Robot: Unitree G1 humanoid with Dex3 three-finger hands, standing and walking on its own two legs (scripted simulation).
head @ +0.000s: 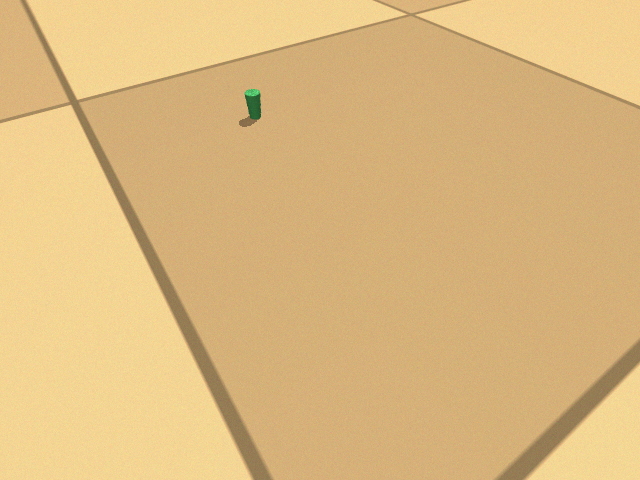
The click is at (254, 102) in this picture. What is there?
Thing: tapered cup
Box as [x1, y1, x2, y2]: [245, 89, 260, 118]
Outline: 249,89 245,91 245,97 249,114 251,118 258,118 260,117 259,91 256,89
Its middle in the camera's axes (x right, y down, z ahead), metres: -0.40 -0.84 +2.37
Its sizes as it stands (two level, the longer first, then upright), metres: 0.092 0.092 0.157
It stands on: the floor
